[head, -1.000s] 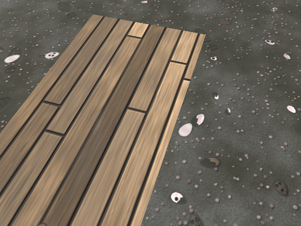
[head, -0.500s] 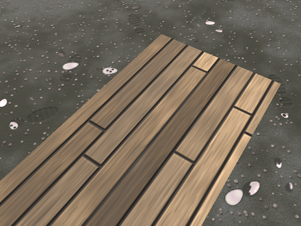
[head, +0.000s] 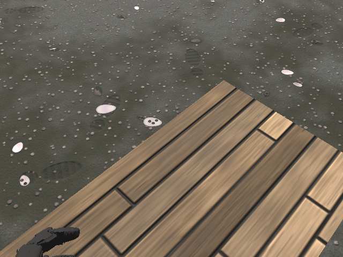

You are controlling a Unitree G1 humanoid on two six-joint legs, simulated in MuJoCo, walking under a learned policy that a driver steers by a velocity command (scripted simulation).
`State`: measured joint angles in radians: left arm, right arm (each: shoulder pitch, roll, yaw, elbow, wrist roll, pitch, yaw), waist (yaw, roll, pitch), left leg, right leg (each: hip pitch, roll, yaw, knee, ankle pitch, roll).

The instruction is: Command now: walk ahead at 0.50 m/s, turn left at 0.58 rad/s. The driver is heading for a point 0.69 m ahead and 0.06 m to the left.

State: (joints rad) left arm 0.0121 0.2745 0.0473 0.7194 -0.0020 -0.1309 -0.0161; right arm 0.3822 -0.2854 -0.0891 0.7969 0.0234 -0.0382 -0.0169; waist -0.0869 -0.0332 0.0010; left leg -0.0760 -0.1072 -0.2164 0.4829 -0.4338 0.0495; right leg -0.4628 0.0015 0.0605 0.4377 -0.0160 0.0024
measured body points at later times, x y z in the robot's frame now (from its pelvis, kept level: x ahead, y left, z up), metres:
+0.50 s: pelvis +0.25 +0.04 +0.00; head +0.28 +0.06 +0.45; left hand +0.17 +0.32 -0.13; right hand +0.54 -0.12 -0.07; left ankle +0.35 +0.18 -0.72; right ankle +0.13 -0.13 -0.73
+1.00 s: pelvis +0.44 +0.11 +0.01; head +0.47 +0.11 +0.46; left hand +0.52 +0.39 -0.10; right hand +0.63 -0.13 -0.11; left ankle +0.35 +0.18 -0.73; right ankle +0.55 +0.02 -0.72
